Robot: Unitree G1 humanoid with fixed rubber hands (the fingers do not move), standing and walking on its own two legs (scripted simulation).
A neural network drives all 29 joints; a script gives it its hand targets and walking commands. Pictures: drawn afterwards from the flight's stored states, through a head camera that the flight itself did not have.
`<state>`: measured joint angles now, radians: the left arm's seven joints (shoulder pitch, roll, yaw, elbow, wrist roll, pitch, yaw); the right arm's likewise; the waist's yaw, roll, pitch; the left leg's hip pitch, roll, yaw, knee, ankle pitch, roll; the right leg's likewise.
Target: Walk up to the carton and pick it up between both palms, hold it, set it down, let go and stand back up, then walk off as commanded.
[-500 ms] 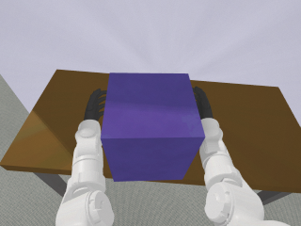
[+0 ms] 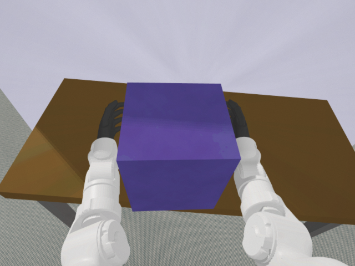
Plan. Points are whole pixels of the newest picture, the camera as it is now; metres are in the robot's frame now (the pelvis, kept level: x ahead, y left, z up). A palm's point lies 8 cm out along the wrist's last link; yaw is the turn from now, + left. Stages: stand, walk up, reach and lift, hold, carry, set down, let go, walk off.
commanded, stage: set down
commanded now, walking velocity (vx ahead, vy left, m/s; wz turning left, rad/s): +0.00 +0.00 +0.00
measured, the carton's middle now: (174, 151) +0.37 +0.05 +0.03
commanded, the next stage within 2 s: none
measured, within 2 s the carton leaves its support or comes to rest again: neither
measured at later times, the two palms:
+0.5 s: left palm (95, 133) +0.38 +0.24 +0.06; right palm (239, 131) +0.43 -0.11 +0.06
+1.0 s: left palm (80, 157) +0.32 +0.26 +0.05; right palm (249, 155) +0.37 -0.13 +0.04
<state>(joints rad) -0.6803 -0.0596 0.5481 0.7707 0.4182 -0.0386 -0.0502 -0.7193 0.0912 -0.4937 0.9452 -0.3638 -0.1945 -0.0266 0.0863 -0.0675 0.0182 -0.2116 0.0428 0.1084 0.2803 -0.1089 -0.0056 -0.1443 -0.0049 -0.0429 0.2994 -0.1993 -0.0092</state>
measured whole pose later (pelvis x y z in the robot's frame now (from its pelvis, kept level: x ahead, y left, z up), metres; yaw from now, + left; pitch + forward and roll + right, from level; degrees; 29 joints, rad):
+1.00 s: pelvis -0.02 +0.00 -0.01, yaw +1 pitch +8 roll -1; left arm -0.60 0.23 0.09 1.06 -0.16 -0.25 0.00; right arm -0.65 -0.19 0.13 1.14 0.31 -0.25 -0.09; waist 0.09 -0.01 -0.13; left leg -0.45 0.05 0.04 0.44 -0.13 -0.01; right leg -0.35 0.01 -0.07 0.43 -0.22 -0.02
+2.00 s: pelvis -0.02 +0.00 +0.00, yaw -1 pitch -4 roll +0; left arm 0.34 0.23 0.03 -0.12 -0.16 0.14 0.05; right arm 0.36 -0.15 0.04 -0.03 0.21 0.00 -0.07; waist 0.10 -0.02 0.04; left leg -0.10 0.04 0.07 0.29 -0.11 -0.01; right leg -0.04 0.01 0.00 0.31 -0.20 -0.02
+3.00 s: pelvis +0.01 +0.00 +0.00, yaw +0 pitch -3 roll +0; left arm 0.35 0.23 0.01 0.20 -0.06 0.04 0.02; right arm 0.34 -0.15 0.04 0.34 0.09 -0.14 0.00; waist 0.06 -0.03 0.06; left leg -0.10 0.03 0.05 0.30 -0.15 -0.01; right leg -0.02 0.01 0.00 0.28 -0.21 -0.01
